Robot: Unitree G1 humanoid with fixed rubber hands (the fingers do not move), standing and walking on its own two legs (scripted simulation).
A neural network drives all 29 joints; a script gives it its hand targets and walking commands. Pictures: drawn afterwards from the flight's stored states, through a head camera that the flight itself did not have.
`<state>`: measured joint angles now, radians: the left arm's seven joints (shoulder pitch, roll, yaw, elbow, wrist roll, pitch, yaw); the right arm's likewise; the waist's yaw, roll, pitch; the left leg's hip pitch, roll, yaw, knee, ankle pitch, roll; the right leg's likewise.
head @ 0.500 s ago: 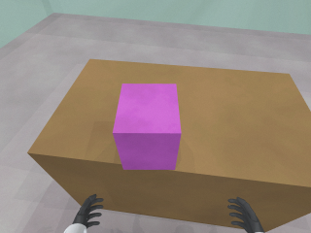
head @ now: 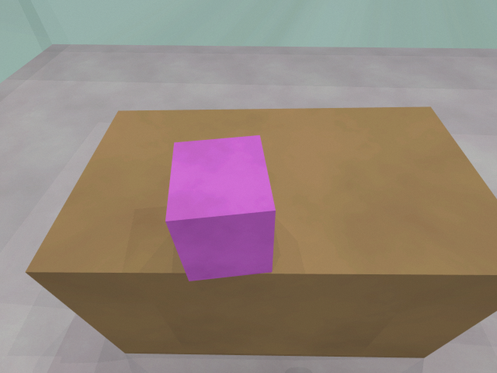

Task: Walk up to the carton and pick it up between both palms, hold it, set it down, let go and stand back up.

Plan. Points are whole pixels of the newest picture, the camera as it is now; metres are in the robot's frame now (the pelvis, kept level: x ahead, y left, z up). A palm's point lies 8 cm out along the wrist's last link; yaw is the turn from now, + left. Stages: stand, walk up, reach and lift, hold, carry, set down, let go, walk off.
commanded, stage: stand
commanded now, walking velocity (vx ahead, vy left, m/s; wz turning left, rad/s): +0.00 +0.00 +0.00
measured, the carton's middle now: (224, 208) +0.43 +0.08 -0.01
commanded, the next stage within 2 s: none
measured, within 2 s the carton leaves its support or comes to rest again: neither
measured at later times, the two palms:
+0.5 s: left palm out of the picture +0.02 +0.23 -0.13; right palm out of the picture -0.03 -0.22 -0.15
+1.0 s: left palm out of the picture -0.01 +0.22 -0.14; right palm out of the picture -0.07 -0.20 -0.15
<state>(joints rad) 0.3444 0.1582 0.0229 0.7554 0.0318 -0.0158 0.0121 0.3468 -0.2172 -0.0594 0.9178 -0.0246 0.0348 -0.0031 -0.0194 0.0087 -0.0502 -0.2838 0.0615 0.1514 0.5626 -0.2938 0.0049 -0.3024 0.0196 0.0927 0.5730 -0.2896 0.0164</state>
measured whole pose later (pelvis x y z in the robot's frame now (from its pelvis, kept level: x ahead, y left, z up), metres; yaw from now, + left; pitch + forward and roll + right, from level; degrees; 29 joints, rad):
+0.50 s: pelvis -0.01 +0.01 +0.00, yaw -2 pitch +0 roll +1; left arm 0.36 0.13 0.02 0.93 0.03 -0.01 0.04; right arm 0.32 -0.17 -0.05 1.06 -0.02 0.03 -0.02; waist -0.01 0.02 -0.03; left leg -0.24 0.05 0.19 0.51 -0.26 0.02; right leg -0.29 0.02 0.14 0.54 -0.25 0.03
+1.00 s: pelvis -0.02 +0.01 +0.00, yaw -3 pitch -1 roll +1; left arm 0.34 0.11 0.01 1.06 0.01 0.00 0.04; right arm 0.35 -0.14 -0.04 1.13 -0.02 0.02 -0.03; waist -0.02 0.01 -0.02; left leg -0.23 0.05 0.20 0.50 -0.25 0.02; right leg -0.27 0.02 0.15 0.51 -0.23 0.04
